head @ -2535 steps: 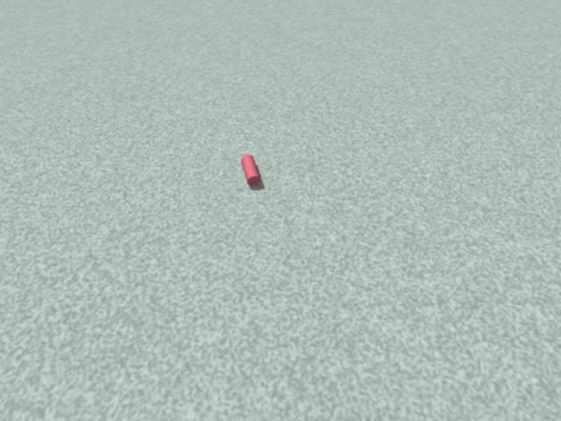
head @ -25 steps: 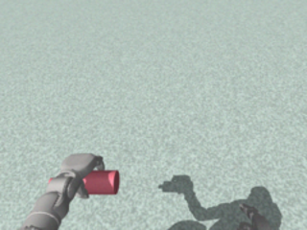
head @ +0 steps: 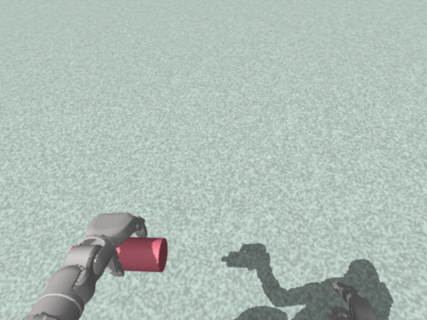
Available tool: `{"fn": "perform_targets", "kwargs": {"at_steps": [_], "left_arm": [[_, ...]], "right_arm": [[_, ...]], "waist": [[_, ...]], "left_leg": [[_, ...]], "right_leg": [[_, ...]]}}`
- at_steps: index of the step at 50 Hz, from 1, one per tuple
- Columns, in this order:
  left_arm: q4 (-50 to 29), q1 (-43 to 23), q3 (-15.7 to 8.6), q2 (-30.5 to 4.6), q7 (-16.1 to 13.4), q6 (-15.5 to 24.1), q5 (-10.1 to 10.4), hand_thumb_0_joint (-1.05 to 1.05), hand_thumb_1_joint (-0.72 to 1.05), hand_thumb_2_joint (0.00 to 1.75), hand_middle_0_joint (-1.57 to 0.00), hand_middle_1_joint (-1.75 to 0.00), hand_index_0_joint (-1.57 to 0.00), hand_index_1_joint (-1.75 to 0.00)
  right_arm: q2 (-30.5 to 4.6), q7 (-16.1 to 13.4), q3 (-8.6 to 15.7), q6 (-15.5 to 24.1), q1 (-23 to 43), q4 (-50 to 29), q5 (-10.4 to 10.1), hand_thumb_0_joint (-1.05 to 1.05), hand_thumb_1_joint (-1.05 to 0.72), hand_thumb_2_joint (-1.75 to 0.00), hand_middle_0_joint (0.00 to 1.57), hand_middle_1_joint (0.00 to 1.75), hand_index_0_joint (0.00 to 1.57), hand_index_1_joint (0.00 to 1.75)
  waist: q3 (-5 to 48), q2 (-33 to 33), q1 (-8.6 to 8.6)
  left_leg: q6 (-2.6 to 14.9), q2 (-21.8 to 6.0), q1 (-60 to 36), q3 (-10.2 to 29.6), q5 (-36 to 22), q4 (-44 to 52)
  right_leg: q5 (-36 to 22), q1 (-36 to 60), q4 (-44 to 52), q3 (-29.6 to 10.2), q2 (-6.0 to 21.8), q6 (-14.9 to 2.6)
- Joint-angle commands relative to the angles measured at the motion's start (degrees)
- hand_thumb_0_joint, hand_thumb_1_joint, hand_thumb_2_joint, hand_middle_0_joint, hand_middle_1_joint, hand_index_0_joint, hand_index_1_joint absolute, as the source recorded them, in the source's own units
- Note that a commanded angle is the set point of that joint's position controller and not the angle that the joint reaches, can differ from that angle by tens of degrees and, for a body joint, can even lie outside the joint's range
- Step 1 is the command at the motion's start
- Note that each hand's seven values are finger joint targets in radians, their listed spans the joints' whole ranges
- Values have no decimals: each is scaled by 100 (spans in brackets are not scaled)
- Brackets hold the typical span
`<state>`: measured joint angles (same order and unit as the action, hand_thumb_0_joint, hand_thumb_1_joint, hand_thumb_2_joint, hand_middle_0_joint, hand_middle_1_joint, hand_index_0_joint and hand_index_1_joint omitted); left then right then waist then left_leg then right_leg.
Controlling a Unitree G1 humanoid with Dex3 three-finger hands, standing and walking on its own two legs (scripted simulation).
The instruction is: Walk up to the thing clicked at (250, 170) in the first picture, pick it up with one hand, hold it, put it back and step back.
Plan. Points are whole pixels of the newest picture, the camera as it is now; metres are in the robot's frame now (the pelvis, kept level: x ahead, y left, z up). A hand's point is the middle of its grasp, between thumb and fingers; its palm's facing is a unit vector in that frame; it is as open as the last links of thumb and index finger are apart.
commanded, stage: hold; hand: left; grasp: from above
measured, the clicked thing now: (117, 253) +0.29 +0.24 -0.09
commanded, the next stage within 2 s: crouch in 0.14 s
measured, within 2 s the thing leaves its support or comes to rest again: neither
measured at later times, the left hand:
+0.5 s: hand (121, 250) +0.29 +0.22 -0.07, palm faces -0.49 -0.03 -0.87, open 9.7 cm
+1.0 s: hand (141, 259) +0.35 +0.25 -0.29, palm faces -0.42 +0.08 -0.90, open 9.7 cm
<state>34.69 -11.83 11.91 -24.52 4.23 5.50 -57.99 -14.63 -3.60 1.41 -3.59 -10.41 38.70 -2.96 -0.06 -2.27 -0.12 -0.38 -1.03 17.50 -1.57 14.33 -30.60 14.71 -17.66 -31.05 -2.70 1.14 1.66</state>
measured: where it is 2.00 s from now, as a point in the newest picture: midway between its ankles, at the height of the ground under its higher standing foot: outside the picture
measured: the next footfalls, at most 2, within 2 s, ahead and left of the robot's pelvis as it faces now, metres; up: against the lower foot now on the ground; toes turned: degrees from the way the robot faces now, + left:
none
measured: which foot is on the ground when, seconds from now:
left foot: down 0.00-1.00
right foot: down 0.00-1.00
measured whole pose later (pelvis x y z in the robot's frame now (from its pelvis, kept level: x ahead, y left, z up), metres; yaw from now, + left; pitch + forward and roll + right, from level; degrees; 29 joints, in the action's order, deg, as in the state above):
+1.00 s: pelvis -0.04 +0.00 -0.17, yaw +1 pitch +29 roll -2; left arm 66.8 -36.4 2.6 -27.8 -20.7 9.0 -71.9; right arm -15.5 -0.2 4.5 -1.6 -13.3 42.2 3.1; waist 10.1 -1.3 7.2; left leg -0.3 -1.3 83.3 2.1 32.4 -86.7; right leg 32.6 -81.3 -84.9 -0.7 0.0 2.3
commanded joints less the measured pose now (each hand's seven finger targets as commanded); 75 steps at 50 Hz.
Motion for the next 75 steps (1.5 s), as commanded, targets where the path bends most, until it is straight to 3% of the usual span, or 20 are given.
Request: {"fn": "perform_targets", "kwargs": {"at_steps": [1,11,12,14,16,19,24,28,33,38,42,46,49,50,58,62,64,67,73,75], "left_arm": [[-1305,-2349,-853,-1327,-464,5,36,0,72,77,-105,-65,-107,-63],[-977,-2178,-678,-1163,-466,-35,38,0,75,80,-109,-64,-110,-63],[-1132,-2241,-844,-1362,-463,-10,28,0,80,72,-110,-70,-114,-65],[-1094,-2275,-887,-1402,-469,28,-10,0,70,80,-103,-68,-105,-67],[-937,-2053,-766,-1200,-505,60,7,0,73,82,-106,-69,-108,-67],[-678,-1902,-834,-1179,-672,149,-106,0,72,82,-107,-67,-107,-67],[-102,-1950,-913,-1108,-1204,373,-391,0,74,88,-110,-67,-110,-68],[365,-2485,-869,-1083,-1655,426,-715,0,74,84,-107,-71,-108,-70],[1016,-3024,-862,-1017,-2209,513,-1061,0,71,84,-105,-70,-106,-70],[1502,-3783,-988,-1250,-2638,548,-1340,0,64,73,-98,-69,-101,-66],[1852,-4423,-1157,-1513,-2860,466,-1360,0,64,72,-98,-66,-100,-63],[1956,-4652,-1379,-1884,-2875,348,-1306,0,66,70,-99,-66,-102,-63],[2346,-4478,-1468,-1975,-2780,249,-1261,0,71,76,-103,-69,-105,-67],[2187,-4698,-1575,-2176,-2754,264,-1268,0,73,77,-104,-69,-106,-67],[2290,-5279,-1675,-2458,-2490,616,-1270,0,76,82,-107,-71,-109,-69],[2430,-5571,-1787,-2608,-2594,833,-1350,0,75,84,-107,-70,-109,-68],[2565,-5541,-1851,-2754,-2671,899,-1430,0,70,79,-105,-66,-106,-64],[2383,-6003,-1933,-2913,-2806,1007,-1569,0,67,78,-103,-64,-105,-63],[2870,-5838,-1966,-2852,-3002,938,-1705,0,64,78,-102,-62,-103,-61],[2849,-6033,-2052,-3073,-3039,908,-1748,0,63,81,-103,-60,-103,-60]], "right_arm": [[-778,-72,270,202,410,-729,18,0,-90,-90,20,30,20,30],[-776,-37,307,144,359,-722,29,0,-91,-90,20,30,20,30],[-773,-37,316,134,380,-725,18,0,-93,-91,20,30,20,30],[-786,-37,325,112,374,-721,27,0,-89,-90,20,30,20,30],[-763,-31,309,98,362,-735,39,0,-89,-90,20,30,20,30],[-772,-20,338,46,298,-711,42,0,-89,-90,20,30,20,30],[-804,74,412,-26,134,-597,142,0,-89,-90,20,30,20,30],[-885,176,511,-27,-105,-418,244,0,-90,-90,20,30,20,30],[-933,312,624,-9,-413,-316,369,0,-90,-90,20,30,20,30],[-1048,361,658,76,-605,-219,479,0,-90,-90,20,30,20,30],[-1073,296,654,193,-777,-108,555,0,-90,-90,20,30,20,30],[-1134,235,670,311,-888,-93,604,0,-90,-90,20,30,20,30],[-1153,248,659,372,-950,-41,661,0,-90,-90,20,30,20,30],[-1144,247,647,391,-945,-56,675,0,-90,-90,20,30,20,30],[-1187,394,563,485,-1026,-14,744,0,-90,-90,20,30,20,30],[-1235,514,476,557,-1184,137,817,0,-90,-90,20,30,20,30],[-1251,572,451,581,-1194,185,848,0,-90,-90,20,30,20,30],[-1266,666,426,606,-1334,297,921,0,-91,-90,20,30,20,30],[-1313,836,393,640,-1358,307,1024,0,-91,-90,20,30,20,30],[-1371,873,415,637,-1348,307,1035,0,-91,-90,20,30,20,30]], "waist": [[1697,-86,60],[1580,131,89],[1673,-58,-23],[1737,-55,1],[1556,52,62],[1515,118,71],[1483,133,159],[1870,41,309],[2339,29,445],[3040,-324,547],[3584,-499,632],[4369,-585,612],[4452,-491,667],[4600,-622,654],[4650,-848,913],[4859,-985,1064],[4982,-1044,994],[5203,-1428,1067],[5123,-1807,1114],[5258,-1886,1128]], "left_leg": [[64,177,-1011,9,-1134,328],[100,210,-892,-5,-1216,321],[84,215,-929,-14,-1244,348],[75,201,-996,1,-1275,330],[77,202,-916,18,-1275,316],[84,225,-735,-8,-1264,242],[36,178,-337,52,-1075,-159],[16,150,142,69,-1170,-917],[49,149,1283,101,-708,-2119],[77,127,2331,185,-334,-3192],[127,134,3199,254,91,-3928],[176,130,3881,303,301,-4613],[175,123,4421,340,395,-5035],[163,130,4587,342,483,-5143],[131,134,5609,532,1667,-5904],[127,129,5773,618,1425,-6374],[125,128,5823,582,1199,-6615],[101,127,5749,536,832,-6952],[18,72,5692,578,518,-7287],[26,59,5737,564,405,-7450]], "right_leg": [[-933,179,461,243,-293,-210],[-1074,295,533,230,-244,-177],[-1075,351,521,233,-241,-198],[-1085,321,507,241,-254,-207],[-1090,241,508,252,-261,-200],[-1114,168,434,244,-239,-205],[-888,-410,75,299,-224,-222],[-1013,-1091,-586,299,-212,-213],[-628,-2353,-1645,321,-191,-236],[-167,-3710,-2799,398,-240,-294],[195,-4547,-3599,436,-261,-334],[370,-5071,-4303,437,-241,-337],[465,-5472,-4702,473,-213,-306],[541,-5611,-4855,472,-217,-313],[1561,-6970,-5711,621,-218,-342],[1392,-7416,-6171,696,-194,-339],[1239,-7550,-6372,711,-209,-347],[1007,-7822,-6655,726,-209,-353],[844,-8282,-7125,800,-171,-360],[734,-8318,-7283,819,-199,-365]]}}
